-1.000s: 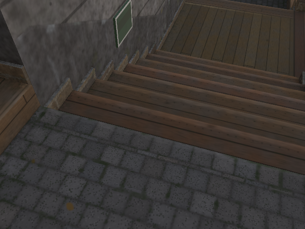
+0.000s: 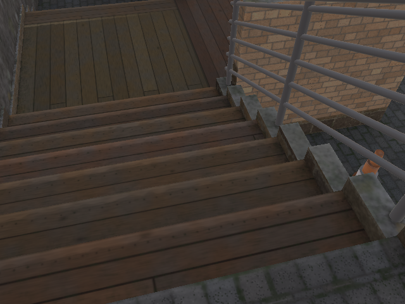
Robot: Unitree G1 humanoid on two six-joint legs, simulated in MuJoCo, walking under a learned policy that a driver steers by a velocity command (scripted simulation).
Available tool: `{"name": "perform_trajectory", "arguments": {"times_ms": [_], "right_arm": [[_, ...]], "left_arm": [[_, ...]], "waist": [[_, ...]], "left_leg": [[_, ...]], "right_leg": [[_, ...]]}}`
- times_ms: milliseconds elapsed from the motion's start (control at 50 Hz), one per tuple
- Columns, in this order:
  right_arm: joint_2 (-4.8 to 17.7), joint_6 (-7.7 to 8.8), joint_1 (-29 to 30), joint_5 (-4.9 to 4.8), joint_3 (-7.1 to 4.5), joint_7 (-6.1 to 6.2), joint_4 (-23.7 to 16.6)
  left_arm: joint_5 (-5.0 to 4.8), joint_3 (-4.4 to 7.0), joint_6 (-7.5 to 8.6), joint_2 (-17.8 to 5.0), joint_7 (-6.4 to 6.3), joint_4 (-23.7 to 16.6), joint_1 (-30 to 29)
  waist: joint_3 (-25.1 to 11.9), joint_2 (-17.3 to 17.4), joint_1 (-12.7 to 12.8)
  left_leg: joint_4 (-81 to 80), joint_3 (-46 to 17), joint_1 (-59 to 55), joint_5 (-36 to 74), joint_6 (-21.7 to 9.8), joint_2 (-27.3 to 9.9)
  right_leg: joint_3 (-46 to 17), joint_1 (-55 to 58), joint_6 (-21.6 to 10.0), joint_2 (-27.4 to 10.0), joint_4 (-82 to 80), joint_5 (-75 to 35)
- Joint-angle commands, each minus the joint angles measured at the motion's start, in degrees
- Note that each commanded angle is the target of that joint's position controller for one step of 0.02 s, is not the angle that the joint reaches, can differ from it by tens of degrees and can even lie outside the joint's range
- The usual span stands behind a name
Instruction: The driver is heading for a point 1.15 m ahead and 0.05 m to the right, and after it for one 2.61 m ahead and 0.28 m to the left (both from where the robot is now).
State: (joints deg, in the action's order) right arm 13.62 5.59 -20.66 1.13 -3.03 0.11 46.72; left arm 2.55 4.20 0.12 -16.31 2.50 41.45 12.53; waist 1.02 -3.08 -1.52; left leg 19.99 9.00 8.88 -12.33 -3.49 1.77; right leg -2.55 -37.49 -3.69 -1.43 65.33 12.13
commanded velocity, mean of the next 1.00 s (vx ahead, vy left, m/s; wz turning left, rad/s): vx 0.50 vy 0.00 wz -0.02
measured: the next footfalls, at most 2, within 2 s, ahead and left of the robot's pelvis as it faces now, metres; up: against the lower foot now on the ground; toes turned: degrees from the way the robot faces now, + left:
right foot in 0.28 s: +0.29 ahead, -0.12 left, +0.00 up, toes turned -14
left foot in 0.82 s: +0.48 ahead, -0.01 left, +0.00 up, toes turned +0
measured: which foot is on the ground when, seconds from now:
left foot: down 0.00-0.28, up 0.30-0.80, down 0.82-1.00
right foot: up 0.00-0.26, down 0.28-0.82, up 0.84-1.00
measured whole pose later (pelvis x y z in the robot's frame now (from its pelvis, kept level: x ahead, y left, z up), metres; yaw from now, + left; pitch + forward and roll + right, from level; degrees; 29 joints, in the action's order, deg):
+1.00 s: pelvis +0.49 -0.06 -0.03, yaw +4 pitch -1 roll +0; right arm 15.1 1.0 -25.4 0.0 -3.2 0.3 47.2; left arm 2.6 2.3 1.1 -14.7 -0.9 42.8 9.3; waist 0.8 -0.8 -1.6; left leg 37.4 -0.7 12.5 -23.9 -7.4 7.6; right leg -2.1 -34.0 0.5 -2.6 67.6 18.8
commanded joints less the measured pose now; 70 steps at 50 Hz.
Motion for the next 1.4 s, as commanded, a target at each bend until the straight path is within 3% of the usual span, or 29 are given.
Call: {"name": "perform_trajectory", "arguments": {"times_ms": [20, 180, 260, 280, 300, 320, 360, 420, 520, 620, 740, 780, 800, 820, 840, 860, 880, 900, 920, 1000, 1040, 1080, 1180, 1240, 1280, 1320, 1340, 1360, 1400], "right_arm": [[4.9, 0.98, -0.4, 0.01, -0.67, -0.08, -2.4], [8.1, -0.93, -6.4, -0.09, -0.95, 0.84, 0.4], [12.0, -2.79, -6.5, -0.15, -1.70, 1.62, 1.3], [10.9, -2.84, -6.7, -0.08, -1.26, 1.68, 0.4], [3.1, -2.48, -8.6, -0.53, 0.84, 0.31, -4.2], [8.1, -1.93, -1.9, -0.62, -0.43, -0.05, -5.8], [7.5, -0.92, 1.9, -1.45, -0.02, -0.24, -6.3], [5.1, -3.98, -4.1, 0.79, 0.41, -0.66, -2.3], [4.2, -5.65, 3.8, -0.06, -0.23, -1.69, -3.6], [4.3, -6.30, 4.5, 1.21, -0.32, -2.00, -2.6], [6.2, -7.09, 6.7, 2.74, -1.43, -1.91, -3.9], [5.6, -7.12, 1.9, 1.15, -1.46, -2.19, -3.2], [7.2, -6.99, -6.7, 0.89, -2.34, -1.89, -1.1], [9.2, -6.09, -16.8, 0.55, -3.54, -1.34, 0.4], [14.1, -5.19, -11.1, -0.73, -3.90, -1.30, 0.0], [14.3, -3.93, -8.5, -2.12, -3.38, -1.44, -3.3], [14.4, -3.85, -8.4, -1.90, -3.82, -0.78, -3.5], [10.8, -4.20, -5.0, -1.17, -2.81, -0.33, -3.5], [9.8, -4.07, -2.2, -0.65, -2.30, -0.10, -4.2], [10.8, -3.27, -6.3, -1.44, -2.38, 1.06, -2.8], [10.3, -3.17, -8.0, -1.09, -2.00, 1.02, -2.8], [10.1, -1.98, -15.2, -1.55, -1.99, 1.74, -0.3], [7.4, -2.24, -7.2, -1.85, -0.73, 1.61, -1.8], [6.0, -3.37, -9.4, 0.30, -0.51, 2.54, -0.5], [6.5, -4.13, -8.3, 1.05, -0.52, 3.94, 0.3], [8.2, -4.94, -7.4, -0.44, -1.02, 3.78, 0.7], [5.0, -4.63, -10.3, -1.84, -1.07, 2.65, 0.3], [3.1, -4.25, -17.2, -3.35, 0.08, 2.94, -1.3], [6.5, -4.57, -10.1, 0.54, 0.29, 3.32, -1.2]], "left_arm": [[-0.26, -0.52, -0.01, 0.0, 0.62, -4.2, -1.4], [-0.42, -1.91, 0.50, 1.2, 1.95, -9.1, -14.7], [0.35, -0.08, 1.01, -1.6, 0.44, -5.4, -0.5], [0.82, 1.39, 1.27, -4.9, -0.77, -2.0, 9.5], [0.24, 2.87, 1.40, -11.8, -1.90, -2.0, 11.1], [-1.44, 3.09, 0.58, -11.8, -2.16, -2.8, 15.2], [-1.86, 1.63, 0.71, -6.6, -2.95, -0.3, 9.5], [-1.84, -0.11, 3.47, -1.5, -2.50, 0.9, 6.1], [-2.27, 0.19, 5.73, -3.6, -2.19, 4.1, 9.0], [-1.41, 0.01, 6.82, -4.3, -2.93, 5.2, 9.7], [-1.20, -0.40, 4.99, -4.6, -4.45, 5.7, 12.6], [-1.15, 0.17, 3.79, -7.7, -4.45, 4.0, 7.8], [-1.07, 0.58, 3.28, -9.3, -4.61, 3.9, 6.1], [-2.30, 0.98, 3.26, -10.0, -4.51, 2.8, -0.3], [-0.97, -0.57, 3.81, -0.8, -4.17, 0.2, 2.6], [-0.69, -1.02, 4.61, -2.7, -4.20, -1.7, 6.0], [-1.18, -0.69, 4.99, -5.0, -4.31, -2.8, 2.4], [-2.07, 0.42, 4.59, -7.9, -4.74, -1.6, 2.0], [-1.48, 0.63, 3.45, -7.9, -4.96, -1.6, 0.7], [0.82, -1.37, -0.30, -1.6, -2.60, -1.0, -2.6], [0.30, -0.68, -0.25, -3.5, -2.06, 0.4, -2.1], [-0.18, 0.00, 0.61, -4.9, -2.27, -3.1, -12.8], [-0.24, -1.85, 1.54, 0.8, 0.11, -2.8, -11.0], [-0.75, -2.35, 2.25, 0.7, -1.18, -3.8, -11.7], [-1.02, -1.76, 3.42, 0.0, -2.62, -0.6, -1.4], [0.19, 0.13, 3.32, -3.2, -3.71, 5.4, 16.5], [0.38, 0.44, 3.42, -5.0, -3.09, 6.4, 22.9], [0.07, -0.28, 3.74, -5.1, -1.47, 6.1, 23.2], [-1.87, 1.28, 4.14, -7.4, -1.38, 5.2, 20.7]], "waist": [[1.6, 6.7, 1.6], [4.6, 7.3, -2.0], [-4.6, 7.9, 4.7], [-10.6, 4.6, 9.0], [-17.2, -9.9, 6.4], [-21.7, -5.1, 10.8], [-7.6, 1.3, 6.3], [-3.1, 3.3, 0.0], [3.0, 1.2, 0.7], [-0.7, -2.6, 0.6], [2.1, -1.3, 1.7], [1.0, -3.0, -1.3], [-3.1, -3.6, -5.2], [-5.4, 1.6, -13.7], [-1.7, 21.3, -4.9], [-5.1, 14.2, -1.9], [-4.0, 9.4, -3.1], [3.0, 1.7, 0.5], [5.2, 0.4, 2.3], [3.3, 4.3, 1.8], [0.2, 4.9, 0.9], [2.6, 6.0, -3.5], [-0.4, 7.0, -1.9], [2.5, 8.9, -4.3], [2.1, 5.4, -0.6], [-3.1, 1.6, 6.1], [-9.4, -6.1, 6.6], [-15.1, -7.3, 1.9], [-10.5, -4.7, 5.1]], "left_leg": [[-10.4, -8.8, -1.5, 15.1, -6.1, -16.1], [-6.2, 0.4, -8.3, 24.7, -4.2, -17.0], [19.0, 5.2, -10.1, 51.0, -2.3, -17.1], [33.7, 5.8, 0.7, 38.0, -0.3, -15.9], [54.4, 4.6, 27.2, -13.1, 3.1, -7.6], [63.7, -6.2, 34.5, -18.0, 4.1, -2.0], [57.9, -8.9, 34.8, -8.2, 3.0, -7.4], [48.5, -10.3, 22.1, -6.6, 2.7, -9.3], [36.5, -12.9, 26.6, 4.0, 1.9, -5.6], [37.2, -8.6, 20.7, 19.4, -0.5, -2.9], [38.0, -5.9, 25.9, 5.1, -4.8, -1.5], [29.2, 0.9, 8.7, -10.4, -5.0, 4.2], [26.9, 0.0, -1.8, -10.3, -6.1, 4.8], [15.6, -5.0, -12.9, -0.5, -10.1, 2.5], [11.7, -29.2, -15.5, 24.0, -14.6, -10.8], [6.9, -45.7, -15.6, 45.2, -23.1, -18.8], [1.6, -46.7, -10.6, 30.0, -24.9, -21.2], [1.6, -43.3, -2.6, 20.8, -22.3, -19.9], [2.2, -39.4, 2.6, 19.0, -19.7, -17.7], [2.6, -28.2, 7.7, 26.2, -14.1, -9.0], [6.4, -26.9, 4.4, 28.4, -12.2, -7.1], [7.1, -32.3, -7.1, 15.0, -12.2, -7.4], [14.0, -25.3, 16.5, -1.8, -7.6, -0.4], [24.0, -26.0, 9.4, -2.1, -6.0, 0.4], [38.5, -24.8, 3.8, -1.7, -6.4, 2.3], [66.8, -19.8, 11.5, 1.9, -6.3, 3.9], [89.1, -15.8, 29.1, -35.6, -4.0, 9.8], [95.3, -17.2, 43.7, -38.9, -2.6, 5.9], [95.8, -15.9, 53.6, -25.0, -1.8, 2.6]], "right_leg": [[-1.1, -5.6, 0.5, -1.8, -3.1, -6.4], [8.5, 1.2, -2.5, -0.2, -25.6, -6.0], [11.1, 21.7, -7.2, 7.9, -32.7, 3.1], [4.1, 37.9, -9.6, 4.7, -36.3, 5.0], [-25.5, 59.3, -17.0, -15.4, -38.5, 8.1], [-41.3, 59.3, -20.4, -20.0, -47.9, 3.5], [-22.4, 44.9, -16.1, -16.5, -48.2, -11.8], [-10.6, 29.4, -10.7, -11.7, -52.3, -18.1], [-1.2, 27.8, -6.1, -8.7, -55.8, -24.5], [5.9, 29.7, -3.2, -9.5, -49.2, -35.7], [7.8, 39.5, -4.7, -13.5, -36.7, -51.4], [12.2, 30.3, -3.1, -10.7, -28.0, -63.2], [11.9, 25.2, -3.1, -10.4, -16.6, -61.1], [13.1, 15.3, -1.5, -5.6, 7.7, -42.8], [10.9, -3.7, 1.2, 5.3, 28.8, 16.5], [0.0, -9.3, 2.5, 5.0, 29.1, 15.5], [-2.5, -9.2, 3.6, 2.6, 24.6, 12.9], [-2.6, -8.9, 4.2, -0.4, 17.8, 10.8], [-2.1, -6.8, 4.8, -1.8, 12.3, 11.3], [2.7, 1.2, 4.1, -1.6, -4.3, 0.8], [3.1, 0.7, 2.6, -1.3, -4.2, -10.7], [-0.9, -13.9, 2.9, -2.0, -12.3, -14.9], [3.7, 18.0, 2.0, 3.3, -28.4, -41.4], [1.3, 17.7, 3.0, 1.9, -38.6, -37.6], [-0.1, 22.6, 2.8, -1.3, -51.7, -42.9], [0.8, 42.1, 0.1, -4.6, -54.3, -40.1], [-5.3, 60.0, -2.9, -11.9, -36.1, -54.8], [-13.7, 71.5, -5.8, -19.7, -20.7, -64.4], [-23.4, 57.1, -16.9, -24.7, -35.2, -26.3]]}}
Velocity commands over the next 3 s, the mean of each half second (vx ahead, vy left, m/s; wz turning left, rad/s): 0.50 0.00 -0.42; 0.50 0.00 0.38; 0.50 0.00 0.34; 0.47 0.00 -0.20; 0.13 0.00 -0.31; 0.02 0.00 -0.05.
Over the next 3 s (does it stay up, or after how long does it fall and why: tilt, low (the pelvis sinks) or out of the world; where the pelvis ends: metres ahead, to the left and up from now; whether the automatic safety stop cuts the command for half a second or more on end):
stays up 1.06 0.12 -0.33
